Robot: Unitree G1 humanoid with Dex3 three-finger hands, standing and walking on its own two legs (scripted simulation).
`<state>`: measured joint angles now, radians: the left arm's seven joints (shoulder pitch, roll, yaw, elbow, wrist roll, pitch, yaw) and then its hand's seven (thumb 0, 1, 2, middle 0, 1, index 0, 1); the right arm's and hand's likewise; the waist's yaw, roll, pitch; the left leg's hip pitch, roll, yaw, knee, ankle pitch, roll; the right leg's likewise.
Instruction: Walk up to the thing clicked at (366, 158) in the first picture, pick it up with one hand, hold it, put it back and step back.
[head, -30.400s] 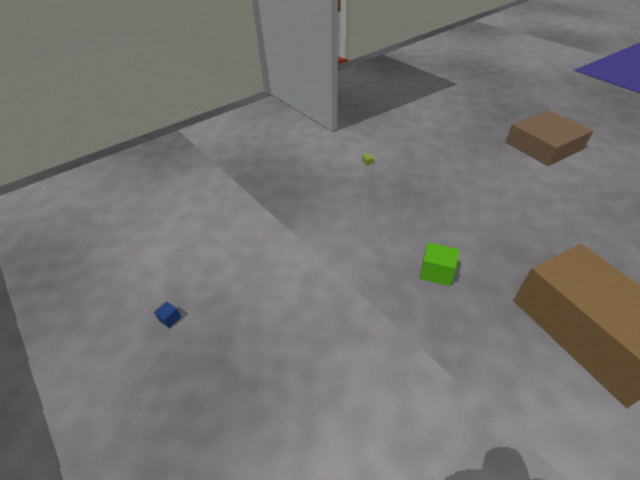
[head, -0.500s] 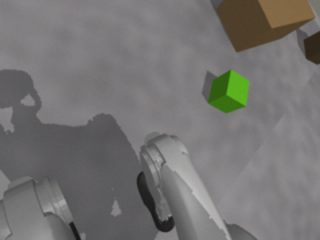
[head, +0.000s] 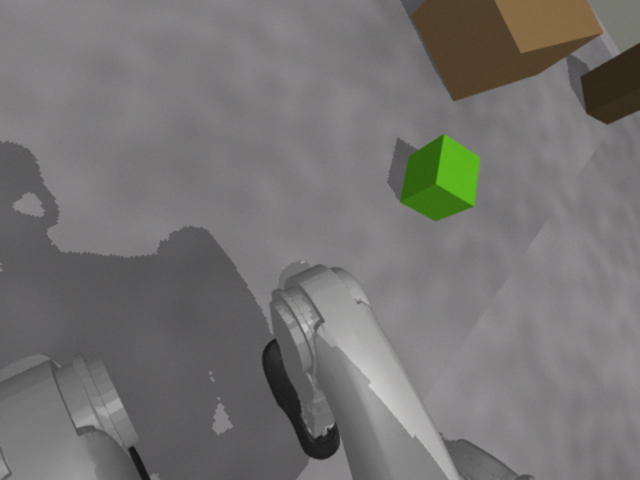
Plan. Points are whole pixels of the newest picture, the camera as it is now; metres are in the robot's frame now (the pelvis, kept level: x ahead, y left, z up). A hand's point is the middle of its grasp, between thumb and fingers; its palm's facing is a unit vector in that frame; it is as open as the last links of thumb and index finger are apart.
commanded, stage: open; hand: left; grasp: from above
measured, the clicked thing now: out of the picture +0.44 +0.31 -0.28
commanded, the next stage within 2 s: withdraw in 0.90 s
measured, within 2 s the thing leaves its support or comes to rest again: neither
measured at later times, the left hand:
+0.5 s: hand out of the picture +0.43 +0.31 -0.25, palm faces -0.38 -0.21 -0.90, open 9.8 cm
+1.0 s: hand out of the picture +0.42 +0.31 -0.25, palm faces -0.39 -0.22 -0.90, open 10.7 cm
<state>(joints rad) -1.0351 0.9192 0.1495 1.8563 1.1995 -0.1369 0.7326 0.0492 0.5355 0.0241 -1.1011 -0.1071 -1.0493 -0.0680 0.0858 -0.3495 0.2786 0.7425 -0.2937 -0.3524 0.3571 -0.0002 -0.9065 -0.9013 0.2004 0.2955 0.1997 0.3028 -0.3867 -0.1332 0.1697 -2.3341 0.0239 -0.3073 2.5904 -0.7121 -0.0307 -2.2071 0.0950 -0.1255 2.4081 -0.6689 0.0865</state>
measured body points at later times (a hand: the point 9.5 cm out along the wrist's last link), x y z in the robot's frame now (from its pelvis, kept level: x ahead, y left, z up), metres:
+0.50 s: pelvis +0.00 +0.00 +0.01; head +0.26 +0.13 +0.34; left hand +0.44 +0.32 -0.19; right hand +0.05 -0.25 -0.04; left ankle +0.06 +0.13 -0.26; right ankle +0.12 -0.13 -0.26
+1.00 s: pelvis +0.00 +0.00 +0.01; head +0.27 +0.13 +0.34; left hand +0.44 +0.32 -0.20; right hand +0.05 -0.25 -0.04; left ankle +0.06 +0.13 -0.26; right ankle +0.12 -0.13 -0.26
